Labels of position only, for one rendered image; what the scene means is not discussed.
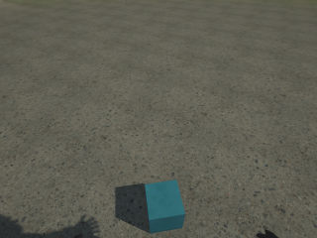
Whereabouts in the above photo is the carton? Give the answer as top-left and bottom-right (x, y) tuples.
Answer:
(145, 179), (185, 234)

